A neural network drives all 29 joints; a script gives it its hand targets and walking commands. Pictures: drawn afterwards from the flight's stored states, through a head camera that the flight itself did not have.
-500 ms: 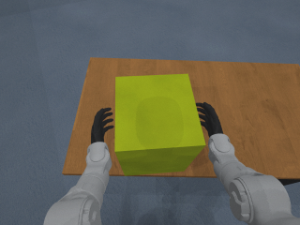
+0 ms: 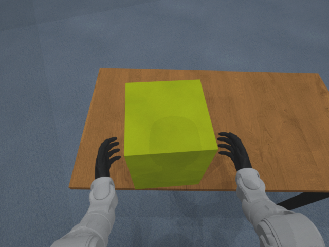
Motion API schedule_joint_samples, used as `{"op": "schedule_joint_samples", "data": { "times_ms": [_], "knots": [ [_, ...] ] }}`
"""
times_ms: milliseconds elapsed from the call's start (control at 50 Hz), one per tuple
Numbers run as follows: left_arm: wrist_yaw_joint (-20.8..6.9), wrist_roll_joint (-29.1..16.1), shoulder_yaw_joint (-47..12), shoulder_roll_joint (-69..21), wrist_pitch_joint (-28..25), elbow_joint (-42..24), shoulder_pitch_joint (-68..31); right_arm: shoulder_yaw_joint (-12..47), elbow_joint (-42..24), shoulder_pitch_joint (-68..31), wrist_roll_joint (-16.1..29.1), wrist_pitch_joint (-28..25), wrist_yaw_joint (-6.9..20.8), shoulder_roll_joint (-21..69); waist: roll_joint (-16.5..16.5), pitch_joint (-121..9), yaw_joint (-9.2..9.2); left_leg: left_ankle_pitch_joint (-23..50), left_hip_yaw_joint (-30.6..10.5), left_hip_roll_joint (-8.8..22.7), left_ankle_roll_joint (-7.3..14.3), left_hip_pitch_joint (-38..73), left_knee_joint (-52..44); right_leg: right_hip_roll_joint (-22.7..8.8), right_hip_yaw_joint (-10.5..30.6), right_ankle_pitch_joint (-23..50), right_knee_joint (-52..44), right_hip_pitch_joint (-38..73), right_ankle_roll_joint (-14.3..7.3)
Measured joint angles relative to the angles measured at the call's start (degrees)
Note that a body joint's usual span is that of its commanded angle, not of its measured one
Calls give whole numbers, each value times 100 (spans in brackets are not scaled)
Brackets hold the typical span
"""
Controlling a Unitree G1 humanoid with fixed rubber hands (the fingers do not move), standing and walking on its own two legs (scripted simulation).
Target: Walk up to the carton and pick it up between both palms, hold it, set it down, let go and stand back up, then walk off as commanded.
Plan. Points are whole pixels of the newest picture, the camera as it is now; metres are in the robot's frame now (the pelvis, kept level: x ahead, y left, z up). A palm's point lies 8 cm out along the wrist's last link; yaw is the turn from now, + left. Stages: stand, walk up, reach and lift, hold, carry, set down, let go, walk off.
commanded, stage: set down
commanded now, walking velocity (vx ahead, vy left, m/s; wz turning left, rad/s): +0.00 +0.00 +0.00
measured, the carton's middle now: (165, 138) +0.44 +0.01 -0.06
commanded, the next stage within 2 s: none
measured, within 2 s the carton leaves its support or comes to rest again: neither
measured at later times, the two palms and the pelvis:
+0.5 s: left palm (98, 202) +0.26 +0.18 -0.06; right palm (255, 196) +0.27 -0.21 -0.05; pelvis -0.01 +0.00 +0.00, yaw +0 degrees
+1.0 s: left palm (88, 230) +0.20 +0.18 -0.05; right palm (269, 231) +0.19 -0.22 -0.04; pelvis -0.02 +0.00 +0.01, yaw +0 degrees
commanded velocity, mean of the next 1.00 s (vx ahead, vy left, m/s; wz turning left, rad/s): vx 0.00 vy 0.00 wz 0.00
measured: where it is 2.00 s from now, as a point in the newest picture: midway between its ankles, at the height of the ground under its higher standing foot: outside the picture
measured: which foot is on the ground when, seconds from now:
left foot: down 0.00-1.00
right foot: down 0.00-1.00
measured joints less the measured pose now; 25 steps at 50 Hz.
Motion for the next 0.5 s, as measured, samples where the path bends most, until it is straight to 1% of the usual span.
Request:
{"op": "schedule_joint_samples", "data": {
  "times_ms": [100,180,260,360,500],
  "knots": [
    [-16,-49,-124,5,-14,-6,186,19,-21,141,18,11,40,10,0,-3,0,17,0,0,-1,0,32,0,0,20,30,0,-6],
    [-14,-52,-178,-28,-46,-110,472,34,-269,492,35,-106,50,18,0,-64,0,33,0,0,-2,0,33,0,0,35,30,1,-8],
    [-14,-112,-218,-44,-69,-214,751,77,-523,850,46,-86,87,-5,0,-78,0,46,0,0,-2,0,38,0,0,47,35,0,-8],
    [-15,-165,-431,-61,-87,-740,1191,121,-1009,1344,129,-101,187,-65,0,-78,0,60,0,0,-2,1,38,1,0,61,35,1,-18],
    [-21,-198,-619,-63,-84,-1181,1669,146,-1581,1982,224,-132,277,-192,0,-78,0,64,0,0,-2,47,39,1,0,60,36,48,-21]
  ]
}}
